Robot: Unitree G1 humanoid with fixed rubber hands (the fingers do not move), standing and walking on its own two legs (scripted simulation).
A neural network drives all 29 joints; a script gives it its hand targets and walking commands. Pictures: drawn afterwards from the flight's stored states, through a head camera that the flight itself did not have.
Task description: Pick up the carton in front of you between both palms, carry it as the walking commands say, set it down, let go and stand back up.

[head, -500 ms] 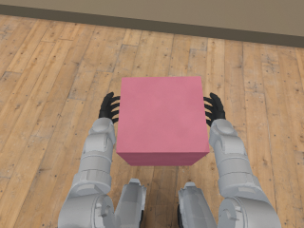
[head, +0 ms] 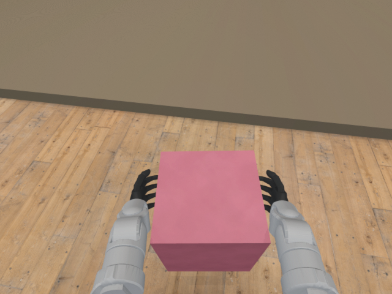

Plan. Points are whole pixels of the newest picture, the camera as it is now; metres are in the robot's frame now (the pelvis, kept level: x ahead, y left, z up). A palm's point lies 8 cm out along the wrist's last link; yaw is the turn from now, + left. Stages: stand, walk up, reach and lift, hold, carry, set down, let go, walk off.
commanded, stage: reach and lift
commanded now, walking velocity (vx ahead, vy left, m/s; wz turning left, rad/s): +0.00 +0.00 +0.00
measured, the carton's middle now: (207, 215) +0.33 +0.01 -0.08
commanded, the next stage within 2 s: hold in 1.28 s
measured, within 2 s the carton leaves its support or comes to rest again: neither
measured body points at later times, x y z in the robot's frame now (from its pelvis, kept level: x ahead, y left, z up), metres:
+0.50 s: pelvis +0.00 +0.00 +0.04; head -0.02 +0.01 +0.49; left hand +0.31 +0.16 +0.06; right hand +0.31 -0.14 +0.06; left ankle +0.04 +0.13 -0.69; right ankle +0.03 -0.12 -0.69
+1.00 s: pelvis +0.02 +0.01 +0.05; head -0.01 +0.01 +0.50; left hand +0.32 +0.16 +0.07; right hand +0.32 -0.14 +0.07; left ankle +0.04 +0.13 -0.69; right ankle +0.03 -0.12 -0.69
